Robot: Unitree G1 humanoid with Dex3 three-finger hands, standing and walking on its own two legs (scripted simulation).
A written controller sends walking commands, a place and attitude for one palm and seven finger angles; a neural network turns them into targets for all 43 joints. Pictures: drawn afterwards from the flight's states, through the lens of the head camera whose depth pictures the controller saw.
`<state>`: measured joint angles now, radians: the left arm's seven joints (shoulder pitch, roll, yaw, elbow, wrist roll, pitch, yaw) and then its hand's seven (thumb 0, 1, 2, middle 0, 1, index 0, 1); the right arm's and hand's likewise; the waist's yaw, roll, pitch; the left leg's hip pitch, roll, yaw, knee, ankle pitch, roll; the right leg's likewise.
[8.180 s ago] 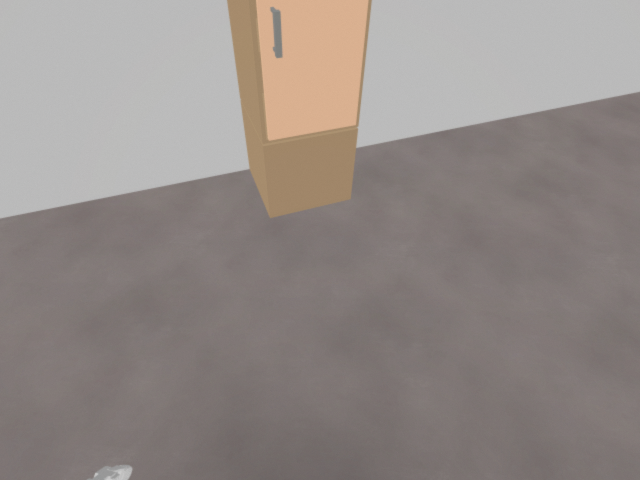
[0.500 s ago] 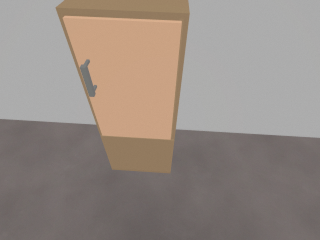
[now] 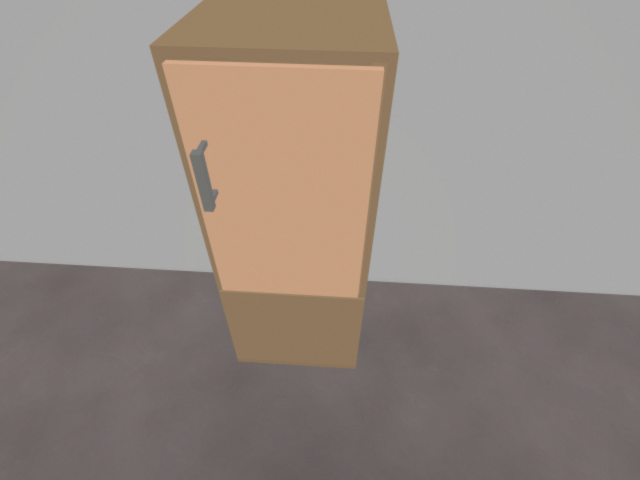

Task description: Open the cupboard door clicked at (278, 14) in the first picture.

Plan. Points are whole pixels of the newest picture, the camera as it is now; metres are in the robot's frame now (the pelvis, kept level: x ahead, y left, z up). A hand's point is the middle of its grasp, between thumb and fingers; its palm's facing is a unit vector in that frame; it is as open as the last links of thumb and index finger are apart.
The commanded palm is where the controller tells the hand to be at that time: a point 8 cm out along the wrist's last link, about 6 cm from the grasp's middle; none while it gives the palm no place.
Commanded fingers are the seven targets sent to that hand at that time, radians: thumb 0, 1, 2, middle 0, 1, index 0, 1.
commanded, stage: look again from close up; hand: left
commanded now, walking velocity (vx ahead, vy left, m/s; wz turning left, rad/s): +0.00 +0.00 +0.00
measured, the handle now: (206, 176) +0.64 +0.26 +0.04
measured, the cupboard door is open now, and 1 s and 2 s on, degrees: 0 0 0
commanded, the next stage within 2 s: shuffle to correct the standing spot in 0.06 s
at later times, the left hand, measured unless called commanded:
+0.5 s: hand out of the picture -0.03 +0.16 -0.18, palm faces +0.09 -0.99 -0.14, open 7.4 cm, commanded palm none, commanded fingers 0.00 0.90 0.90 -0.20 -0.30 -0.20 -0.30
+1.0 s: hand out of the picture +0.07 +0.20 -0.17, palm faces +0.12 -0.98 -0.17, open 7.4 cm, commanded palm none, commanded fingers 0.00 0.90 0.90 -0.20 -0.30 -0.20 -0.30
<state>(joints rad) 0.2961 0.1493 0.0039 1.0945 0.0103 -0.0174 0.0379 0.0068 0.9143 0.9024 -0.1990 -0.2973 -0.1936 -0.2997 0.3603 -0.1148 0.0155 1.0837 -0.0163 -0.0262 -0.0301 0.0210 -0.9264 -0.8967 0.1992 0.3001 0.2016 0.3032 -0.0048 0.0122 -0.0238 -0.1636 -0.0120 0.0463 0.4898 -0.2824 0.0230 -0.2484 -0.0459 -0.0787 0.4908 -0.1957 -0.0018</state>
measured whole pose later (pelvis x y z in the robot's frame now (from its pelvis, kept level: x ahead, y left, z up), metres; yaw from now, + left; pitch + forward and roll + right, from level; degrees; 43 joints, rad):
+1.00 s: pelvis +0.08 +0.03 +0.01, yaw +1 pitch -2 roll +1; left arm 0.35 0.13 0.05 1.05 0.03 -0.03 0.01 0.01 0.91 0.90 -0.20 -0.30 -0.20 -0.30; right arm 0.26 -0.18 -0.05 1.01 -0.02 0.00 0.02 0.02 -0.94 -0.90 0.20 0.30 0.20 0.30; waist 0.02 -0.03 0.03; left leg -0.43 0.08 0.07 0.72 -0.24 -0.01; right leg -0.17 -0.10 -0.13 0.46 -0.26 0.01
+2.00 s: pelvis +0.10 +0.08 +0.00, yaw +0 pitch -1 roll +0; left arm 0.29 0.16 -0.01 1.06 0.01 -0.01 0.03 0.01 0.91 0.90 -0.20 -0.30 -0.20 -0.30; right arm 0.33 -0.16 0.01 1.06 -0.02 -0.01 -0.02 0.01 -0.92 -0.90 0.20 0.30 0.20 0.30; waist -0.01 0.04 0.01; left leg -0.21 -0.02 0.08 0.47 -0.25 0.04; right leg -0.24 -0.02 -0.06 0.50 -0.24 -0.02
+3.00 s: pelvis +0.13 +0.04 +0.01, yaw +0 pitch -1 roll +1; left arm 0.23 0.19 -0.01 1.11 0.01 -0.03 0.02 0.00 0.91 0.90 -0.20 -0.30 -0.20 -0.30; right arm 0.22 -0.18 0.01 1.14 -0.01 -0.02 -0.03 0.01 -0.91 -0.90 0.20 0.30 0.20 0.30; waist 0.01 0.00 0.03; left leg -0.12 0.02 0.05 0.38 -0.25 -0.02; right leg -0.15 0.03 -0.08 0.42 -0.26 -0.07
